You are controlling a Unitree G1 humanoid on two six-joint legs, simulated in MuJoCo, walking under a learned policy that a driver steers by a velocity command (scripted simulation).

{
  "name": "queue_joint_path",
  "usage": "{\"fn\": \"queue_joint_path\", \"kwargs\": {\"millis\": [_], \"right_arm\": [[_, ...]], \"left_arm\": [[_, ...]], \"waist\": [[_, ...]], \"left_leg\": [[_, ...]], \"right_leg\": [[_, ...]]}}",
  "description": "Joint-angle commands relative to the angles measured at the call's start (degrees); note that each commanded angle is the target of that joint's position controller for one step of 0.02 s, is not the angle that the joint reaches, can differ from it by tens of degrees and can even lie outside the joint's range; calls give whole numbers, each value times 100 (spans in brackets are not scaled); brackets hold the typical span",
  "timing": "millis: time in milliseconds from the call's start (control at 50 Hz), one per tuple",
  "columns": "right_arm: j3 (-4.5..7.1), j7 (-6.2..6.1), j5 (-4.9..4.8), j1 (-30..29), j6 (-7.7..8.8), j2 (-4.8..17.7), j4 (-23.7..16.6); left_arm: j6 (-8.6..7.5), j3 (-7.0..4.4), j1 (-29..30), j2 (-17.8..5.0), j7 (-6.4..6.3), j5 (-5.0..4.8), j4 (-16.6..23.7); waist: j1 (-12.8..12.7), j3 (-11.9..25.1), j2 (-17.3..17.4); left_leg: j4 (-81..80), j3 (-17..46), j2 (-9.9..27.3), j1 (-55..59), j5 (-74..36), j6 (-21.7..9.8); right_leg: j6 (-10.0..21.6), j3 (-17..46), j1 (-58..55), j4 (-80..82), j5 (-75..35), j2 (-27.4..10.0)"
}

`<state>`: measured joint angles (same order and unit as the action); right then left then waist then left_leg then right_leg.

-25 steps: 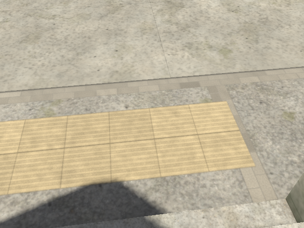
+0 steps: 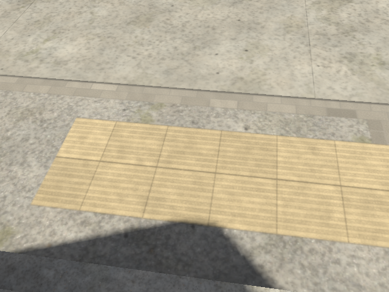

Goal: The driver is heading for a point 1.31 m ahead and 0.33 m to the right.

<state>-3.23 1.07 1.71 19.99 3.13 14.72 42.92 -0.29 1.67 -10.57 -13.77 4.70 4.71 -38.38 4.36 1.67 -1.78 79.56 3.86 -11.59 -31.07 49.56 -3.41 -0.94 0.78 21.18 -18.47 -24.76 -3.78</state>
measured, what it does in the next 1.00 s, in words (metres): goes down, turning right: right foot 0.20 m lower, then left foot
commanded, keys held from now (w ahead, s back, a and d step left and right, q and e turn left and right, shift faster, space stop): e+shift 0.22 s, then w+e+shift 0.30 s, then w+shift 0.20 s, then w+q+shift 0.28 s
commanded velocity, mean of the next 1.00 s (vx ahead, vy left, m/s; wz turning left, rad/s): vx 0.56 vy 0.00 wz -0.38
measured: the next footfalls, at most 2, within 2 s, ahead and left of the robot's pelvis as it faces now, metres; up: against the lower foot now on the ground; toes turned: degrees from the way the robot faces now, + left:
right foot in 0.02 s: +0.11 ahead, -0.12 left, -0.20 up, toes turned -1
left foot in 0.54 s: +0.18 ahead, +0.16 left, -0.20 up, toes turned -44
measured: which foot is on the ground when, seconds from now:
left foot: down 0.00-0.04, up 0.06-0.52, down 0.54-1.00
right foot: up 0.00-0.00, down 0.02-0.54, up 0.56-1.00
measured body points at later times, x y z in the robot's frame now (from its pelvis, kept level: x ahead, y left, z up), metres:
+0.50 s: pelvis +0.04 +0.06 -0.09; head +0.03 +0.04 +0.36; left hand +0.11 +0.32 -0.20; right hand +0.14 -0.19 -0.18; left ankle +0.16 +0.18 -0.73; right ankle +0.07 -0.12 -0.80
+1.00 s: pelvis +0.09 +0.03 -0.07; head +0.12 +0.06 +0.37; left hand +0.40 -0.04 -0.12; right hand -0.10 -0.14 -0.19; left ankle +0.15 +0.19 -0.80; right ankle +0.09 -0.13 -0.77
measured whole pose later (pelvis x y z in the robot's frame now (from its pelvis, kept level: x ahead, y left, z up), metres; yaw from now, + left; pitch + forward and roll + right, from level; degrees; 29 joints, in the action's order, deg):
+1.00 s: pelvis +0.09 +0.03 -0.07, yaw -28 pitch -1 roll -1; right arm 0.5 -1.3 -0.4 30.8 -1.1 9.7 45.9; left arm 2.2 3.0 5.1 -5.4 1.9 -0.7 -33.4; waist 13.2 -0.8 -4.5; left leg 34.9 16.3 -1.9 -11.1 22.7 -1.1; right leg -4.3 3.8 27.0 -46.0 9.2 2.1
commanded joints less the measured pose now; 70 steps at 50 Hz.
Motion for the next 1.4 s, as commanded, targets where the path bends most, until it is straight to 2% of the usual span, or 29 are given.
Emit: {"fn": "queue_joint_path", "kwargs": {"millis": [20,40,60,80,100,140,200,280,400,440,460,500,540,560,580,600,620,680,700,760,840,900,960,1040,1060,1080,1140,1240,1400], "right_arm": [[-105,472,-118,607,-58,471,16],[-16,685,-22,691,-100,423,-204],[182,558,159,915,-258,623,-516],[176,244,161,378,-366,581,-862],[39,166,149,236,-301,330,-1486],[-102,-27,132,-449,-299,78,-1645],[-211,-100,385,198,-574,-275,-1471],[-71,203,394,-237,-466,60,-1804],[-172,171,206,-951,-342,-132,-2056],[-55,258,58,-927,-539,-95,-1985],[179,64,-390,-1297,-563,102,-2054],[239,-31,-451,162,-639,255,-1699],[374,-158,-562,2399,-579,379,-706],[326,-134,-441,2956,-515,444,-363],[285,-121,-421,3618,-435,483,-143],[572,-196,-273,2865,-339,1505,-441],[660,-276,-222,1648,-269,1538,-634],[444,-210,235,-187,-142,888,-559],[351,-143,146,-421,-97,638,-479],[328,-59,-286,83,-103,547,-306],[392,-204,-196,1413,-236,514,38],[610,-346,-259,1274,-274,749,72],[775,-260,-130,173,-329,1175,-132],[758,-162,-141,906,-462,438,213],[737,-30,-514,470,-318,-75,-291],[822,-68,-463,-437,-255,215,-575],[833,11,-236,-885,-280,96,-513],[696,-14,23,-421,-488,-61,-338],[612,199,11,-2434,-309,65,-660]], "left_arm": [[-193,-443,-1801,-755,67,192,-652],[-215,-537,-2762,-1116,59,99,-716],[-219,-841,-1607,-1938,65,-27,-303],[-240,-902,-1204,-1911,-59,122,-107],[-342,-951,-909,-2076,-44,-54,-3],[-520,-589,-1400,-1255,-95,41,-362],[-650,-185,-1871,-236,-491,-11,-641],[-727,-375,-2209,-1175,-548,10,-780],[-842,-427,-2064,-1031,-513,-95,-739],[-781,-519,-1002,-1506,-532,-335,-401],[-61,-740,-305,-1419,-691,-793,-46],[416,-839,808,-1512,-728,-796,369],[426,-680,1374,-685,-719,-563,678],[323,-456,2227,13,-676,-578,958],[69,-400,3274,100,-575,-458,1447],[-139,-327,2271,578,-580,-460,1822],[-223,-379,1567,341,-601,-229,1336],[-12,-542,575,-248,-505,-241,526],[170,-515,360,-172,-478,-276,360],[474,-346,1389,-118,-460,-402,611],[462,-76,2696,318,-338,-240,1200],[282,-95,3216,381,-218,-412,1428],[123,-285,1793,19,-306,-528,955],[-64,-317,190,-175,-551,-457,424],[-20,-409,-465,-484,-571,-310,399],[-16,-577,-1266,-799,-499,-504,58],[-52,-364,-379,-178,-483,-493,3],[-326,-348,-74,-52,-421,-463,-212],[-477,-361,-1552,-838,-580,-254,-821]], "waist": [[-693,111,-135],[-823,1212,-1022],[-172,1466,-824],[-372,1646,-372],[-248,1464,-534],[-380,822,590],[-332,113,-57],[-578,-41,-434],[-1136,-233,-406],[-616,-351,-893],[-477,507,-749],[630,7,-1362],[1633,-566,316],[2008,-1448,1519],[2225,-1963,1496],[1116,-1120,2651],[360,-1295,1714],[-817,-803,1425],[-1083,-675,1301],[-458,-1028,445],[379,-918,404],[875,-623,870],[-1,-202,2187],[-444,-598,343],[-846,255,-1140],[-1400,412,-1361],[-676,-329,-883],[148,94,-305],[-706,-1141,18]], "left_leg": [[431,1129,768,-1421,-2947,22],[2651,147,255,-2940,-281,590],[3795,-342,443,-3990,430,660],[4816,-357,536,-4158,266,790],[4562,357,855,-4318,-142,982],[4461,418,1351,-4615,-982,925],[3973,-94,1457,-3802,-3428,942],[4344,-522,1492,-3831,-2744,895],[389,-340,1655,-3532,-3091,887],[-396,-993,1437,-315,-3076,1163],[-1423,-143,946,1583,-3277,1105],[-2768,-193,1009,2656,-3295,785],[-4043,-506,1355,3936,-2033,601],[-3940,354,1348,4217,-535,812],[-4109,2474,1894,3368,226,788],[-6815,6330,3010,3458,3406,519],[-7189,6690,3093,2925,3929,456],[-6115,3911,2478,-120,1531,152],[-5963,3182,2236,-857,827,122],[-5733,2428,1868,-354,-356,-346],[-5431,2758,1465,1490,-679,-756],[-6494,3056,1631,1060,-985,-1069],[-6117,2361,1711,312,-3562,-1000],[-3846,1942,1236,387,-3536,-910],[-2716,1254,679,-1761,-1902,-534],[-1806,1415,369,-2605,-1532,-522],[-724,1026,881,-2752,-2788,-350],[-273,867,1086,-1952,-6028,-247],[-2733,-142,986,-1517,-8425,-211]], "right_leg": [[382,-322,-3136,954,-247,-250],[1239,646,-4972,-737,-3000,-1066],[1996,1634,-5001,-1364,-2200,-1263],[2431,2187,-4281,-1255,-1828,-1645],[3047,3596,-3600,-908,-479,-2525],[2711,3349,-2375,-424,442,-2256],[1745,2188,-343,-441,3206,-324],[1363,3006,207,-596,5712,-41],[1065,3646,181,-486,6764,-296],[816,3165,2647,513,7221,-21],[1187,2994,2346,645,6909,307],[1096,2393,2711,-24,6733,392],[1056,1688,3768,-2831,7036,761],[898,1133,6024,-5089,7466,1690],[790,1795,7146,-6605,7528,1895],[752,2469,7766,-6904,7209,2131],[469,2690,7248,-7026,5961,1846],[-110,1790,4460,-8274,3932,1758],[-283,1487,3800,-8829,3471,1769],[-514,936,4275,-9721,3848,1611],[-608,198,4759,-7729,3771,629],[-592,172,1816,-4024,3139,475],[-310,-62,-1153,-3736,2592,855],[-154,406,-2969,-1061,4255,-58],[228,2067,-4855,-1502,3180,-1194],[166,3532,-4509,-768,4049,-1512],[1,2177,-2730,-1322,3276,-1294],[-164,446,-368,-2023,3632,-730],[419,-38,153,-2909,5259,-1301]]}}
